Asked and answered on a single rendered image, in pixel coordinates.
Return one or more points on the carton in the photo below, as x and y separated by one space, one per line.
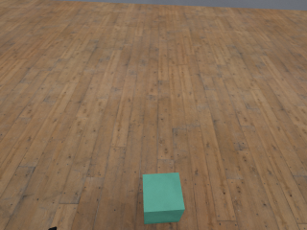
162 198

